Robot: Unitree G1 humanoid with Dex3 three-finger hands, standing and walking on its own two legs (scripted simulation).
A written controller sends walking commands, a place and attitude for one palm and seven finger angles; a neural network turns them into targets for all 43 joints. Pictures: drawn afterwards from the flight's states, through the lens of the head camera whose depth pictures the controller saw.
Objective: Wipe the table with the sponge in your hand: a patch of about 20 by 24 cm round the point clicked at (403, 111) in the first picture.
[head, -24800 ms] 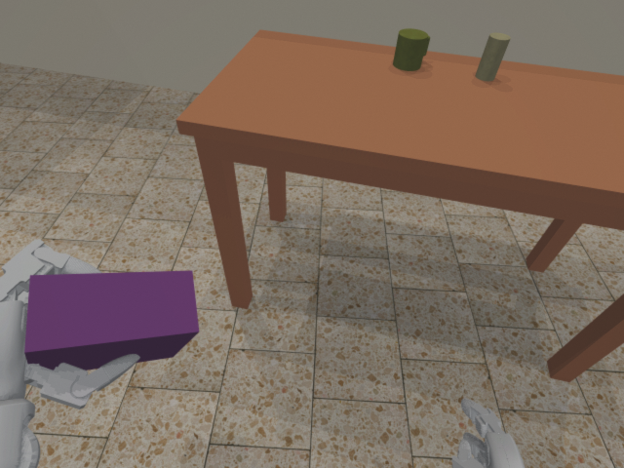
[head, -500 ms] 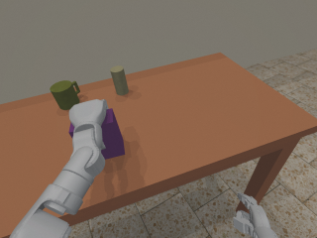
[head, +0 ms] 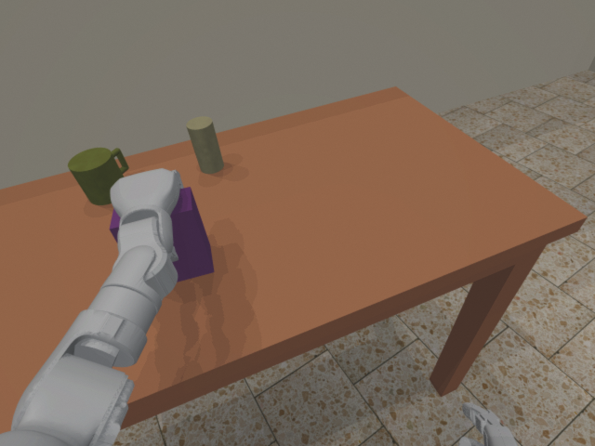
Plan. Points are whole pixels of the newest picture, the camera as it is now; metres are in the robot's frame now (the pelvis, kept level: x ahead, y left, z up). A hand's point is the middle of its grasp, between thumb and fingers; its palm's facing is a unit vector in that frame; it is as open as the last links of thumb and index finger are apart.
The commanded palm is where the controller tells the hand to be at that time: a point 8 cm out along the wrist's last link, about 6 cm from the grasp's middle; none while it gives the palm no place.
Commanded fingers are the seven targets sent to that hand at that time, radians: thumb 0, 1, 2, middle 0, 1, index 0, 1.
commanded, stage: wipe forward along the third lane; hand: left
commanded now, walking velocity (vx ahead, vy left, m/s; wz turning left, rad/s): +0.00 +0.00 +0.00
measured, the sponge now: (171, 249) +0.39 +0.24 +0.06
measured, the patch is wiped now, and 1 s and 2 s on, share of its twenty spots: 0.90 0.95 0.95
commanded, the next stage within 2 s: wipe back along the third lane in 0.60 s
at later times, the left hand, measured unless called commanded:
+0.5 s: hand (151, 200) +0.44 +0.27 +0.12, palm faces -0.04 -0.02 -1.00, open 10.4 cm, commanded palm +0.42 +0.27 +0.15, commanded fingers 0.00 0.10 1.30 -1.20 -1.60 -1.20 -1.60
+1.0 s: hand (144, 198) +0.45 +0.28 +0.12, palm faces +0.03 +0.00 -1.00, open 10.4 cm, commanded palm +0.41 +0.27 +0.14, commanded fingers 0.00 0.10 1.30 -1.20 -1.60 -1.20 -1.60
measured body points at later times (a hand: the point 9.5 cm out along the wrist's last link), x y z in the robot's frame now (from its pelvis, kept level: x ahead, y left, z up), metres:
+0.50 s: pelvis +0.01 +0.02 +0.00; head +0.02 -0.01 +0.45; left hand +0.44 +0.26 +0.17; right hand +0.13 -0.24 -0.13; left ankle +0.00 +0.16 -0.74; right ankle +0.01 -0.08 -0.74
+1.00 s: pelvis +0.02 +0.04 +0.00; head +0.03 +0.02 +0.45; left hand +0.44 +0.28 +0.17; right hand +0.14 -0.21 -0.13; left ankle +0.00 +0.16 -0.74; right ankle +0.01 -0.08 -0.74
